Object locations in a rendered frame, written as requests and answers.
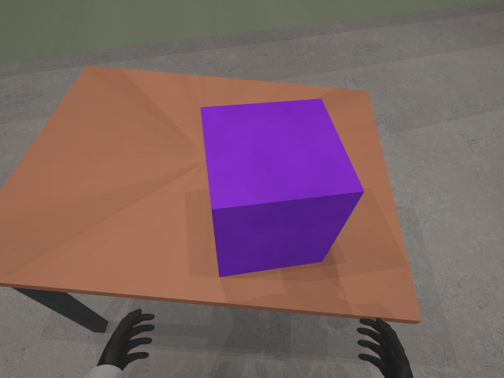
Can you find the left robot hand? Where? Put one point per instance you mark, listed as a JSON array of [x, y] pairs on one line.
[[115, 352]]

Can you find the table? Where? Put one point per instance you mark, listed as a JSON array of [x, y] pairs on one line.
[[112, 198]]

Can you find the carton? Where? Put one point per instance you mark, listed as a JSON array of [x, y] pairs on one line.
[[281, 184]]

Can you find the right robot hand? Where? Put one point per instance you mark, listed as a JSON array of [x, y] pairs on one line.
[[393, 363]]

